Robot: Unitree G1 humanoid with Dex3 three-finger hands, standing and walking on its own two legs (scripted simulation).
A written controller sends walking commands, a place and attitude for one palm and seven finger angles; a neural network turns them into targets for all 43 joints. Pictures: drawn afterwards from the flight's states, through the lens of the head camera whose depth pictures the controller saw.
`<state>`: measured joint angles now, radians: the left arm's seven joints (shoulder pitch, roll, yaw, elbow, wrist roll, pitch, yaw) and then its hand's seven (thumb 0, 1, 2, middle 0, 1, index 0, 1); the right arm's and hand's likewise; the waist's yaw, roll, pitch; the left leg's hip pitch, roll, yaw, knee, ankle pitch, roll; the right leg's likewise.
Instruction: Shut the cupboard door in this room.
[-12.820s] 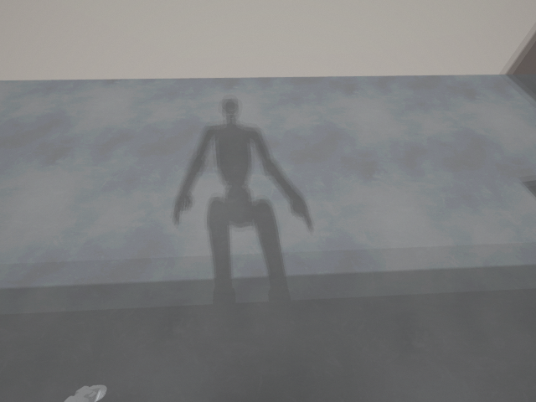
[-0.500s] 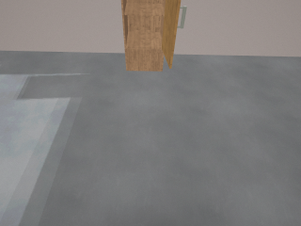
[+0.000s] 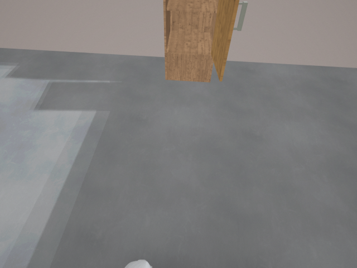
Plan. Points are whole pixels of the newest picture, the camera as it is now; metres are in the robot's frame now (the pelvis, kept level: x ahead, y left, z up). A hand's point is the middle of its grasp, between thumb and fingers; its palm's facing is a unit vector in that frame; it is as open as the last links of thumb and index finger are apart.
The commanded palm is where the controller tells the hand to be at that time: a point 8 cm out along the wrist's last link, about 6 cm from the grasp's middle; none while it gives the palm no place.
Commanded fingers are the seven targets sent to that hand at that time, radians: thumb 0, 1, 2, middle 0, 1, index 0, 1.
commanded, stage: turn or walk to find it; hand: left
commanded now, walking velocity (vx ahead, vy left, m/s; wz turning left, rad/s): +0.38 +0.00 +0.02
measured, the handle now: (238, 16) +1.44 -0.22 -0.04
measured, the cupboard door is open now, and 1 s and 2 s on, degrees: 97 97 97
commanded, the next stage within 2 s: stand and wait in 0.30 s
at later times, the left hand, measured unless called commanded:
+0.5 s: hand (124, 210) +0.29 +0.19 -0.15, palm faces +0.02 -0.97 -0.25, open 7.4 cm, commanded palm none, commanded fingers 0.00 0.90 0.90 -0.20 -0.30 -0.20 -0.30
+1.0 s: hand (112, 254) +0.18 +0.19 -0.18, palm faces +0.17 -0.97 -0.18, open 7.3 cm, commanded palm none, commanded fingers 0.00 0.90 0.90 -0.20 -0.30 -0.20 -0.30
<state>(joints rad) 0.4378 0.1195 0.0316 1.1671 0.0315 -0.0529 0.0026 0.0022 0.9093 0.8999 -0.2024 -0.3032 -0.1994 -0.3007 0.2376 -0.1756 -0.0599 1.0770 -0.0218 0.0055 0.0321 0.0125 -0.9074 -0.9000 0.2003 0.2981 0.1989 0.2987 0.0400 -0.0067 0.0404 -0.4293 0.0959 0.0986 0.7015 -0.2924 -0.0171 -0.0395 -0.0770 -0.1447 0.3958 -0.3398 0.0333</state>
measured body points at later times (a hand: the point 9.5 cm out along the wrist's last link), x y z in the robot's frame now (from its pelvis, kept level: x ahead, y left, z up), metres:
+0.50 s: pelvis +0.16 +0.00 -0.01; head +0.17 -0.03 +0.43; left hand +0.28 +0.24 -0.14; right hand +0.12 -0.20 -0.19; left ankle +0.09 +0.13 -0.74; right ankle +0.23 -0.09 -0.74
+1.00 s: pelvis +0.20 +0.02 +0.00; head +0.21 +0.03 +0.45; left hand +0.17 +0.25 -0.16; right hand +0.25 -0.21 -0.15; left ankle +0.16 +0.14 -0.74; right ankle +0.23 -0.09 -0.74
